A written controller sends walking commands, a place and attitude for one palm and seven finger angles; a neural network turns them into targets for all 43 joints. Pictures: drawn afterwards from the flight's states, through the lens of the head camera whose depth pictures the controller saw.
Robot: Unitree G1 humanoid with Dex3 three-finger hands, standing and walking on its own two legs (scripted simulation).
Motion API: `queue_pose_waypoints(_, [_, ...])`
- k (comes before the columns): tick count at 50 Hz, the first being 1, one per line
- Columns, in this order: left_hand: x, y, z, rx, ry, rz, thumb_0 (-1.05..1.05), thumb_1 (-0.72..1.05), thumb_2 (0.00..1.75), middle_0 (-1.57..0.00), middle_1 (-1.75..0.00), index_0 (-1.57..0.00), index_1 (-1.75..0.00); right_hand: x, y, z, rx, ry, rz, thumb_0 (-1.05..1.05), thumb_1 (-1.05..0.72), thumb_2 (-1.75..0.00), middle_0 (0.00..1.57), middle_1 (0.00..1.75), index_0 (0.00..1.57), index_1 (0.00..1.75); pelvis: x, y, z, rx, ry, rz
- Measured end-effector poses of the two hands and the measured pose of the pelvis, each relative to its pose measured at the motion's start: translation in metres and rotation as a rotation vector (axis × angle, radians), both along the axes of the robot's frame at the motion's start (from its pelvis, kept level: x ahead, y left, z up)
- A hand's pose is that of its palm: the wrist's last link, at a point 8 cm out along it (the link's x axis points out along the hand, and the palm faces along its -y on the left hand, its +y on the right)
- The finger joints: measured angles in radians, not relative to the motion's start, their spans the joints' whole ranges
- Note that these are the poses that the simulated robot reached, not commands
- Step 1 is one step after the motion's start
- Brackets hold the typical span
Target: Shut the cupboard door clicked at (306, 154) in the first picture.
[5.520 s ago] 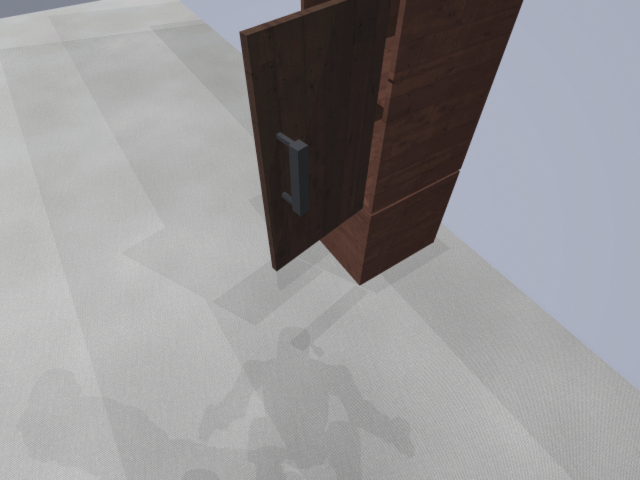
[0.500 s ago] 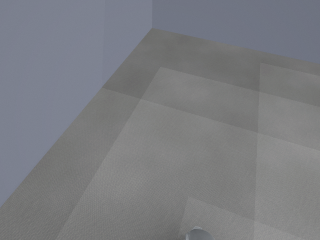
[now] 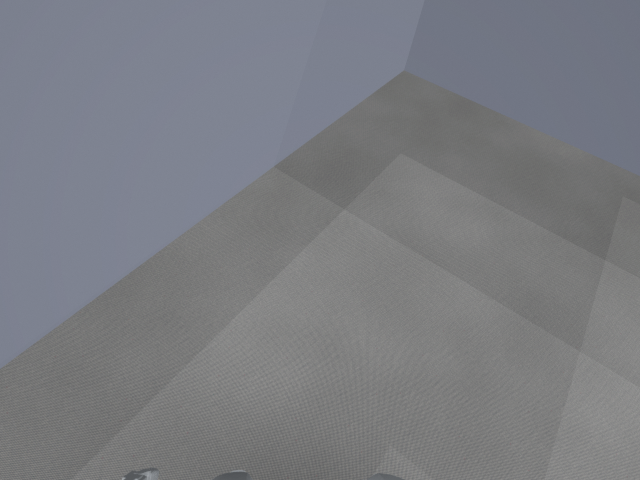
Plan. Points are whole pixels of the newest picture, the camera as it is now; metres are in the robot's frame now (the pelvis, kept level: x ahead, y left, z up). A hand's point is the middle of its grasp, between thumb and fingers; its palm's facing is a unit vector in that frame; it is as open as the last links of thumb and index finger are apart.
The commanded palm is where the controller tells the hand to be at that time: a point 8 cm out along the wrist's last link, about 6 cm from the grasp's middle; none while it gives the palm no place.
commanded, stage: walk to a spot facing it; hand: left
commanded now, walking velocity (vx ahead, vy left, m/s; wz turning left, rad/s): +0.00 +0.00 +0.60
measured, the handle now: out of the picture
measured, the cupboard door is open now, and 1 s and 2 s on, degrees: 100 100 100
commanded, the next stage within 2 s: none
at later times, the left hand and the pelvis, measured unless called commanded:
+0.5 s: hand out of the picture +0.03 +0.13 -0.14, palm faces +0.31 -0.91 -0.26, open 7.4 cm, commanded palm none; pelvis +0.03 -0.07 +0.02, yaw +19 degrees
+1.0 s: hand out of the picture +0.02 +0.17 -0.14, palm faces +0.56 -0.78 -0.28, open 7.4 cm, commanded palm none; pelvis +0.05 -0.08 +0.02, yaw +35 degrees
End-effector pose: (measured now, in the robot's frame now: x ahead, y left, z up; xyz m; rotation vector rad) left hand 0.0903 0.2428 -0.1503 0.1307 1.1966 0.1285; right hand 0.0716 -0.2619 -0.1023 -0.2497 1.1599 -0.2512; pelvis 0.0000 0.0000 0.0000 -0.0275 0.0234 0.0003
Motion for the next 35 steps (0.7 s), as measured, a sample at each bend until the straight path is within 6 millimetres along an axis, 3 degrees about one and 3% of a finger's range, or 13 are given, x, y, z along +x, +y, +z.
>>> queue_pose_waypoints(5, [-0.014,0.016,0.02,0.05,0.012,0.078,0.0,0.92,0.9,-0.2,-0.3,-0.2,-0.3,0.029,-0.001,0.008,0.003,0.015,0.091,0.0,-0.91,-0.89,0.2,0.3,0.2,0.3,0.007,-0.008,0.013,0.002,0.017,0.059])
queue_pose_waypoints(10, [-0.028,0.013,0.037,0.099,0.022,0.136,0.01,0.92,0.9,-0.2,-0.3,-0.19,-0.3,0.049,-0.009,0.002,0.038,0.039,0.153,0.0,-0.91,-0.89,0.2,0.3,0.2,0.3,0.014,-0.023,0.018,0.006,0.02,0.116])
queue_pose_waypoints(16, [-0.043,-0.015,0.044,0.154,0.005,0.191,0.01,0.91,0.9,-0.2,-0.3,-0.19,-0.3,0.073,-0.033,-0.024,0.089,0.069,0.201,0.0,-0.91,-0.89,0.2,0.3,0.2,0.3,0.021,-0.055,0.007,0.031,0.02,0.193])
queue_pose_waypoints(22, [-0.073,-0.052,0.051,0.117,0.059,0.273,0.01,0.91,0.9,-0.2,-0.3,-0.2,-0.3,0.105,-0.04,-0.018,0.098,0.099,0.281,0.0,-0.91,-0.89,0.2,0.3,0.2,0.3,0.027,-0.068,0.019,0.054,0.008,0.284])
queue_pose_waypoints(29, [-0.105,-0.078,0.037,0.034,0.096,0.38,0.01,0.91,0.9,-0.2,-0.3,-0.2,-0.3,0.152,-0.012,-0.005,0.082,0.077,0.418,0.0,-0.91,-0.89,0.2,0.3,0.2,0.3,0.033,-0.069,0.021,0.065,0.011,0.375])
queue_pose_waypoints(35, [-0.139,-0.067,0.007,-0.007,0.135,0.488,0.01,0.91,0.9,-0.21,-0.3,-0.2,-0.3,0.189,0.031,-0.003,0.052,-0.026,0.55,0.0,-0.91,-0.89,0.2,0.3,0.2,0.3,0.031,-0.056,0.004,0.046,0.008,0.461])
